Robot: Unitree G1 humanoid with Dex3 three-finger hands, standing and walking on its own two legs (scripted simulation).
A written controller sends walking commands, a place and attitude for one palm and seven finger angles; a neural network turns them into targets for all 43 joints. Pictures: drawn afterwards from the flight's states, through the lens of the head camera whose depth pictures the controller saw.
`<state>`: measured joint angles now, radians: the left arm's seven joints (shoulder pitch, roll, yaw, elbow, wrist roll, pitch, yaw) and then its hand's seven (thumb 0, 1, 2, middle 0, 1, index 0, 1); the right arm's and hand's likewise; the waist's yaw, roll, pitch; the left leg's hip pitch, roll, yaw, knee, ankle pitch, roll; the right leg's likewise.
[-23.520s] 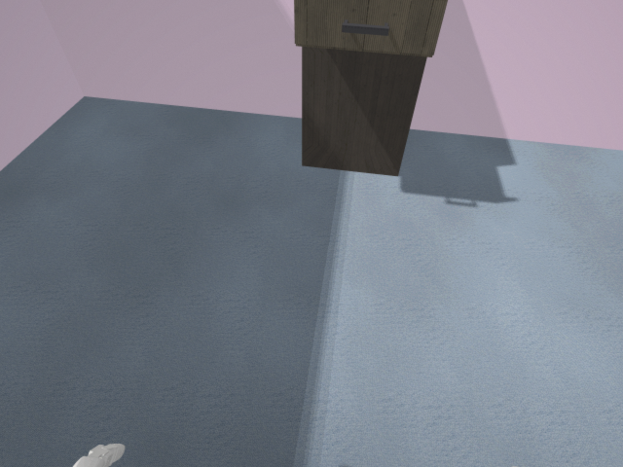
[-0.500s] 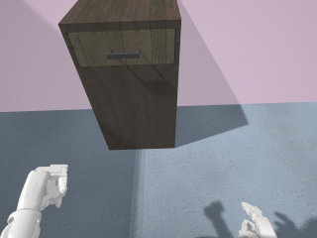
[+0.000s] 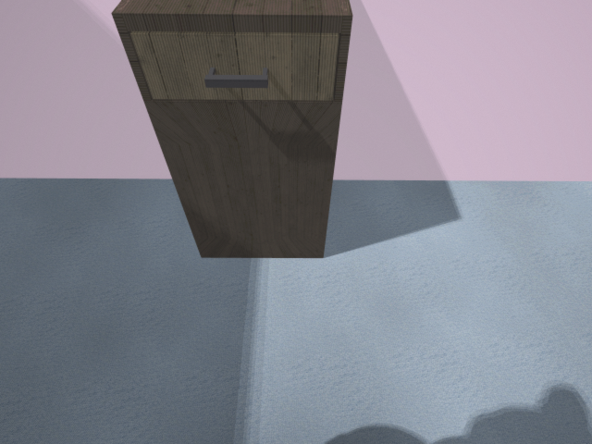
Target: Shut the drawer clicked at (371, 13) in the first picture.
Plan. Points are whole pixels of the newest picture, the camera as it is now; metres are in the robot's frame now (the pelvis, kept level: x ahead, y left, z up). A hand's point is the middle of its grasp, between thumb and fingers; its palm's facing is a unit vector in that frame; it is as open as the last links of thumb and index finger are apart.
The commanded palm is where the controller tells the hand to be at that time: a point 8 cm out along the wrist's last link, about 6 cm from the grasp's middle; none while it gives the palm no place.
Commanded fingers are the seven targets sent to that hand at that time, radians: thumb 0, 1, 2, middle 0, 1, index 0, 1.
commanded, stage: let the arm hang, fingers relaxed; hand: left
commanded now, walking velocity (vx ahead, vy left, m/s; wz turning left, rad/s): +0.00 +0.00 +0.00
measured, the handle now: (237, 76) +0.84 +0.19 +0.04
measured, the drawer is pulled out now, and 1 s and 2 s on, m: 0.00 0.00 0.00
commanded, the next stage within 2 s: look to check the result in 0.50 s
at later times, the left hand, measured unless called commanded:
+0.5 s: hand out of the picture +0.01 +0.14 -0.18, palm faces +0.01 -0.98 -0.18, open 7.3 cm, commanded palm none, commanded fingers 0.00 0.90 0.90 -0.20 -0.30 -0.20 -0.30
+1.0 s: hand out of the picture +0.01 +0.14 -0.18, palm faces +0.02 -0.98 -0.18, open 7.4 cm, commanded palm none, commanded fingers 0.00 0.90 0.90 -0.20 -0.30 -0.20 -0.30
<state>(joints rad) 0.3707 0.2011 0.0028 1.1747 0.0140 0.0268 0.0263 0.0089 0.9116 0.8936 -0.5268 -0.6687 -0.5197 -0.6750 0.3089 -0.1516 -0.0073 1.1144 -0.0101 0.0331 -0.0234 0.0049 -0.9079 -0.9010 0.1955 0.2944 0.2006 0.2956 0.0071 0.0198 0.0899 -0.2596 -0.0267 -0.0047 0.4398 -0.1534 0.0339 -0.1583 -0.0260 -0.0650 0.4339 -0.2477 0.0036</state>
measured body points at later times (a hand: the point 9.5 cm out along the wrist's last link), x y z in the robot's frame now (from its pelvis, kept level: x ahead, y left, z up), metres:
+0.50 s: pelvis +0.01 -0.02 +0.00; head +0.02 -0.03 +0.45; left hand +0.01 +0.19 -0.16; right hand -0.02 -0.23 -0.17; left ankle +0.05 +0.10 -0.74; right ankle -0.01 -0.13 -0.74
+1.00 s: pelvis +0.02 -0.03 +0.00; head +0.04 -0.03 +0.45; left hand +0.01 +0.19 -0.16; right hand +0.01 -0.24 -0.16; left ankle +0.05 +0.10 -0.74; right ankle -0.01 -0.13 -0.74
